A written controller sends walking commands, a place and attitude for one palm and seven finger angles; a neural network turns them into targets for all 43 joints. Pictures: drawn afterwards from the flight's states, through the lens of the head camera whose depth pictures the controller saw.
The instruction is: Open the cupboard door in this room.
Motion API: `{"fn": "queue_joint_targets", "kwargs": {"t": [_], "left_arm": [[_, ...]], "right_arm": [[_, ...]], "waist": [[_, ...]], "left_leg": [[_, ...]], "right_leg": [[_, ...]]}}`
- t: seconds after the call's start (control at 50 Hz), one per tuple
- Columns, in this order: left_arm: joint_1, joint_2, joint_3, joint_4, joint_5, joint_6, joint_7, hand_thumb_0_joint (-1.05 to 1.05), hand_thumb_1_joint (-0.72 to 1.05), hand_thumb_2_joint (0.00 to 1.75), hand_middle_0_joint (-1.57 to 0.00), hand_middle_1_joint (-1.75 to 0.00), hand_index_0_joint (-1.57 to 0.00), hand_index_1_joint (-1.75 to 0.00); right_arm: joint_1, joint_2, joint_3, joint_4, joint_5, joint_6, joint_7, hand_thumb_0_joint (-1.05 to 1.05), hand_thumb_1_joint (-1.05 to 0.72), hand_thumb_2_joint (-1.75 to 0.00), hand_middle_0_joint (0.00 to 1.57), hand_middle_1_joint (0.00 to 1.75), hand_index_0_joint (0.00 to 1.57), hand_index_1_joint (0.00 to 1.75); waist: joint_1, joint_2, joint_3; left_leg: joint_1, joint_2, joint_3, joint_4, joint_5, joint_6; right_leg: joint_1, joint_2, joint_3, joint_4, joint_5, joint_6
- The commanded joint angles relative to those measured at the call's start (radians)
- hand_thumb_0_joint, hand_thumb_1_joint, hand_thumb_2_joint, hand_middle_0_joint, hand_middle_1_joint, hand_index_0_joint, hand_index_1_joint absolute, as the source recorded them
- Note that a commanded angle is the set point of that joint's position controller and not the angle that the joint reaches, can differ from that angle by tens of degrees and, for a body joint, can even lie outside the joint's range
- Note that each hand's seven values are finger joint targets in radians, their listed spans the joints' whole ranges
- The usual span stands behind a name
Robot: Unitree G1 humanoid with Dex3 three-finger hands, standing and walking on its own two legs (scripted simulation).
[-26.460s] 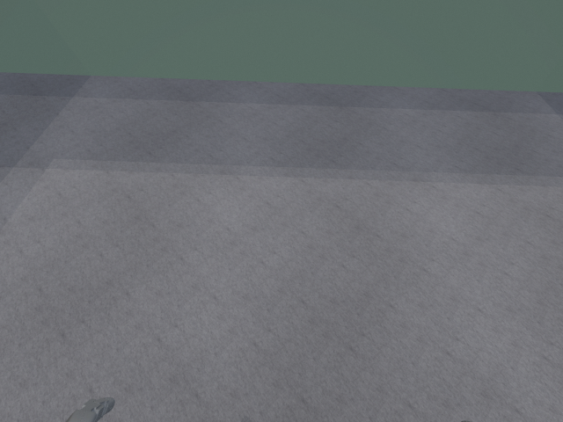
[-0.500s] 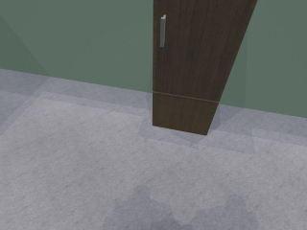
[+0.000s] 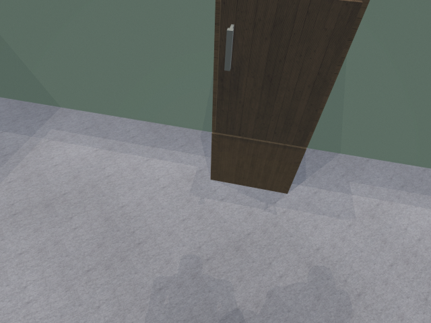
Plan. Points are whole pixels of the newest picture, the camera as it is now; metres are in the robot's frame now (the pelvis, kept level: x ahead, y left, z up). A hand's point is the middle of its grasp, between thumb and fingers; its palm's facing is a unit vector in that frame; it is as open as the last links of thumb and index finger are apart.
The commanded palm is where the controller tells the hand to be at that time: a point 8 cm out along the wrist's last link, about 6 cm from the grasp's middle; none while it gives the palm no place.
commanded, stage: stand and wait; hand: left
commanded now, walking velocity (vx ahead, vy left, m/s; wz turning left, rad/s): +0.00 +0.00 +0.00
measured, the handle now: (229, 47) +0.95 +0.01 +0.06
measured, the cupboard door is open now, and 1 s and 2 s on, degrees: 0 0 0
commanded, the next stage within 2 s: look at it before walking up in 0.08 s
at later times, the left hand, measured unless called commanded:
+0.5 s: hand out of the picture -0.01 +0.15 -0.18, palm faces +0.03 -0.99 -0.16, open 7.4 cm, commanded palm none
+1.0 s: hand out of the picture -0.02 +0.15 -0.18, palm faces +0.02 -0.99 -0.16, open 7.4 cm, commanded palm none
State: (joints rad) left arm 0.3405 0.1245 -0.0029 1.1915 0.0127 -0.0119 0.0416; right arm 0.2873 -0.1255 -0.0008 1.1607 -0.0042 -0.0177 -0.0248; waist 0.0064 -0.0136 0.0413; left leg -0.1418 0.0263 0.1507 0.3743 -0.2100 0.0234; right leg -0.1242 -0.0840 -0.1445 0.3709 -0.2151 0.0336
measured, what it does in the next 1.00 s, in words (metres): stands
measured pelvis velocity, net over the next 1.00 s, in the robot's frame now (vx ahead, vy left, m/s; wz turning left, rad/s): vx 0.01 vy -0.01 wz -0.03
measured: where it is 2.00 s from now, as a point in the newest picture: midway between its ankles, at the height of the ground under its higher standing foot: outside the picture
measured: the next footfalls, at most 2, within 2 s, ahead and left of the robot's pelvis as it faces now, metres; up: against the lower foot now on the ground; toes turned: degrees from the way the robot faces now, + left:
left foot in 1.90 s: +0.31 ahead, +0.05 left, +0.00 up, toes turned +0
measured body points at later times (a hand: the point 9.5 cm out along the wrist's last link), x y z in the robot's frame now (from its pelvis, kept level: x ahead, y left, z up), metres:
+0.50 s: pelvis +0.01 +0.00 +0.00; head +0.02 +0.00 +0.45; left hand -0.01 +0.20 -0.17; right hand -0.02 -0.20 -0.16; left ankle +0.00 +0.10 -0.75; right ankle -0.01 -0.13 -0.75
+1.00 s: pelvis +0.01 -0.01 +0.00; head +0.02 +0.00 +0.45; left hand -0.02 +0.20 -0.17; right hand -0.01 -0.22 -0.17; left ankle +0.00 +0.10 -0.75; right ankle -0.01 -0.13 -0.75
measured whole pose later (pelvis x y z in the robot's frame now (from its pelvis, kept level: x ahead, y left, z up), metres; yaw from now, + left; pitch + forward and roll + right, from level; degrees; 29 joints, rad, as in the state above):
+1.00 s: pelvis +0.01 -0.01 +0.00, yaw -2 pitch -2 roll +0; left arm 0.32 0.11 0.01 1.15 0.02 0.00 0.04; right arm 0.28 -0.12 -0.02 1.16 -0.01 -0.01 -0.04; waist 0.00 0.00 0.05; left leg -0.15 0.05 0.17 0.43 -0.25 0.01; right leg -0.14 -0.07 -0.12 0.42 -0.25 0.02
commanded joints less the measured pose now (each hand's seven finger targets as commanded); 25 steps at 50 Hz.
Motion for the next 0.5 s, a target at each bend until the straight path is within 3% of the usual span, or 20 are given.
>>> {"fn": "queue_joint_targets", "kwargs": {"t": [0.0,0.14,0.48], "left_arm": [[0.074,0.067,0.006,-0.023,-0.005,-0.014,0.004,0.00,0.90,0.90,-0.20,-0.30,-0.20,-0.30],[0.075,0.060,0.007,-0.035,-0.005,-0.009,0.008,0.00,0.90,0.90,-0.20,-0.30,-0.20,-0.30],[0.072,0.063,0.010,-0.047,-0.003,-0.013,0.008,0.00,0.90,0.90,-0.20,-0.30,-0.20,-0.30]], "right_arm": [[0.075,-0.080,-0.015,-0.018,0.002,-0.015,-0.009,0.00,-0.90,-0.90,0.20,0.30,0.20,0.30],[0.102,-0.056,-0.014,-0.001,0.002,-0.012,-0.009,0.00,-0.90,-0.90,0.20,0.30,0.20,0.30],[0.112,-0.049,-0.021,-0.005,0.002,-0.015,-0.011,0.00,-0.90,-0.90,0.20,0.30,0.20,0.30]], "waist": [[-0.002,0.012,0.026],[0.002,0.011,0.063],[-0.004,0.023,0.044]], "left_leg": [[-0.005,0.126,-0.116,-0.080,0.156,-0.004],[-0.040,0.122,-0.116,-0.084,0.126,-0.002],[-0.020,0.116,-0.107,-0.067,0.146,-0.001]], "right_leg": [[-0.030,-0.070,0.073,-0.048,0.112,-0.018],[-0.036,-0.066,0.072,-0.038,0.094,-0.019],[-0.038,-0.064,0.077,-0.033,0.122,-0.025]]}}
